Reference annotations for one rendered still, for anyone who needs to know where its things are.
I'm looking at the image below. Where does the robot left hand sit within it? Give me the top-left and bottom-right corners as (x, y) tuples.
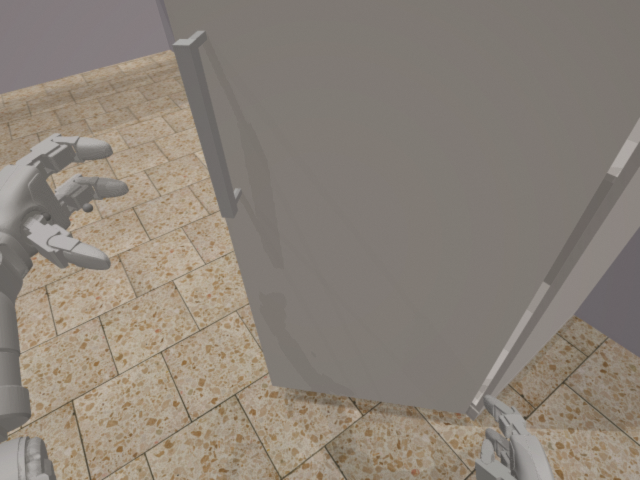
(0, 133), (129, 270)

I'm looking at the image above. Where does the handle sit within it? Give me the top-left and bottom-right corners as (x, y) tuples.
(172, 31), (242, 218)

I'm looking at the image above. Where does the left robot forearm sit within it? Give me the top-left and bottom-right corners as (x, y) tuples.
(0, 231), (33, 443)

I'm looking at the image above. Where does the robot right hand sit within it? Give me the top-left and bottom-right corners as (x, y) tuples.
(475, 395), (555, 480)

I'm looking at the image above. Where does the fridge door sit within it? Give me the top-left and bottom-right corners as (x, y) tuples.
(164, 0), (640, 414)

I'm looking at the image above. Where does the left robot upper arm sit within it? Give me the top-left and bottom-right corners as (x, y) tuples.
(0, 436), (56, 480)

